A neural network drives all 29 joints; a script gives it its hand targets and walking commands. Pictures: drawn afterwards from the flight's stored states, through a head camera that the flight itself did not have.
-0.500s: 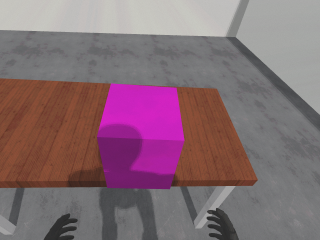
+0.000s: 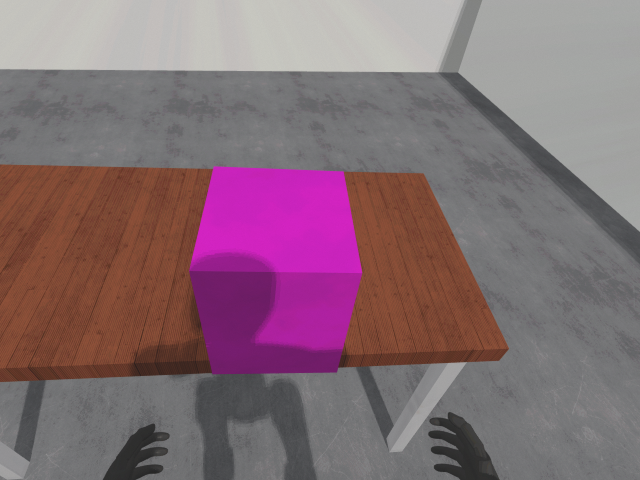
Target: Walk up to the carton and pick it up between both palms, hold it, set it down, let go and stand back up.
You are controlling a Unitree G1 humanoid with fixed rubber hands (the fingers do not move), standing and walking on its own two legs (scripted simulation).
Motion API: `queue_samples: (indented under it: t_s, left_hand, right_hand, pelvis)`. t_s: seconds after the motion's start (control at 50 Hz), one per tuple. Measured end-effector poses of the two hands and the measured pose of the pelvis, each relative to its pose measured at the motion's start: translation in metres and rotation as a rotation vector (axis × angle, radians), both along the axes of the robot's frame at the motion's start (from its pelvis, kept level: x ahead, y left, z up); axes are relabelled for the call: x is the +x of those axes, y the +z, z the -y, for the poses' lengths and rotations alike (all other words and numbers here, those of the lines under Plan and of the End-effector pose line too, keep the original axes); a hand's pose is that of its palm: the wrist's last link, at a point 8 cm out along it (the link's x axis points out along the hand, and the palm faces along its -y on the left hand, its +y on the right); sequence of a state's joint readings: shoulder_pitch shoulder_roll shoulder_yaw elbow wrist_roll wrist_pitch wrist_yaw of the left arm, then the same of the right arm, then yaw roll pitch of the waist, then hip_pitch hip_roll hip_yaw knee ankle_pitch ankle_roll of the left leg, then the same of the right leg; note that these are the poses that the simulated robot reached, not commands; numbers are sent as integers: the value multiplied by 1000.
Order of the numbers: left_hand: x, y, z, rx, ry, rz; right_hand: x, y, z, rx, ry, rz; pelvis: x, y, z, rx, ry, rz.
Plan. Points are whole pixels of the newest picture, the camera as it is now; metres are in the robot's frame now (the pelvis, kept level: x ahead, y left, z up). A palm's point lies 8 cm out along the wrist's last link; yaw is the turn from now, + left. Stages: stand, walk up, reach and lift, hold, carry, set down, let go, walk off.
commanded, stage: stand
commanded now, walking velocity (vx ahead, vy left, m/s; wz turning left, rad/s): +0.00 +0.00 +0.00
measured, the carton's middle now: (277, 273) +0.43 +0.05 +0.01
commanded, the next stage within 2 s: none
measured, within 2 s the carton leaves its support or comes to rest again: neither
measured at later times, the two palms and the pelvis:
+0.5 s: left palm out of the picture +0.08 +0.25 -0.12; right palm out of the picture +0.01 -0.22 -0.14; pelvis +0.01 +0.03 -0.01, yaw -5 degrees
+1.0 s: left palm out of the picture +0.04 +0.26 -0.13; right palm out of the picture -0.06 -0.18 -0.15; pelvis -0.01 +0.04 +0.00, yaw -7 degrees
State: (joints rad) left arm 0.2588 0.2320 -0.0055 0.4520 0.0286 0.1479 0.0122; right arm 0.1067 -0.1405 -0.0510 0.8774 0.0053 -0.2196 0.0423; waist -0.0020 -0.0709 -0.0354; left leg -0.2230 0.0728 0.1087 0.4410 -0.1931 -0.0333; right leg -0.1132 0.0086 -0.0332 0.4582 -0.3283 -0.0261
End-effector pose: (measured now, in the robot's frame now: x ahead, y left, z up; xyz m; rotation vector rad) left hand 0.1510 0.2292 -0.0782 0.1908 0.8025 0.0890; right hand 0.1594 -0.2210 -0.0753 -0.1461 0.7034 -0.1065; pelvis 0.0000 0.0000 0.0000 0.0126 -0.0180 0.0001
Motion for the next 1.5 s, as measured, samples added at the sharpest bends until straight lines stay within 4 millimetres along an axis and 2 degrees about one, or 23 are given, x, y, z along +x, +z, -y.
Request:
queue_samples:
  t_s: [0.06, 0.18, 0.26, 0.34, 0.6, 0.98, 1.24, 1.5]
  left_hand:
    - [-15, -1, -5, 25, -8, 10]
    - [-52, -12, -22, 62, 26, -79]
    - [-67, -22, -27, 59, 42, -140]
    - [-71, -30, -27, 46, 38, -177]
    - [-70, -41, -27, 35, 8, -239]
    - [-114, -52, -32, 44, 23, -394]
    - [-136, -56, -28, 39, 27, -458]
    - [-147, -60, -25, 29, 25, -496]
  right_hand:
    - [-18, -21, 5, -6, -27, -140]
    - [-83, -59, 12, 19, -97, -389]
    - [-116, -66, 12, 18, -129, -480]
    - [-134, -66, 9, 10, -168, -517]
    - [-163, -73, -14, 35, -245, -561]
    - [-213, -79, -36, 77, -292, -677]
    - [-226, -81, -43, 92, -300, -699]
    - [-235, -80, -47, 99, -306, -713]
  pelvis:
    - [0, -2, -5, -13, -22, -14]
    - [3, -6, -12, -22, -35, -30]
    - [5, -7, -17, -20, -44, -33]
    - [7, -8, -22, -13, -56, -32]
    - [7, -7, -36, 6, -91, -21]
    - [-6, -5, -43, 11, -116, -4]
    - [-16, -4, -43, 10, -123, 1]
    - [-22, -4, -43, 7, -127, 1]
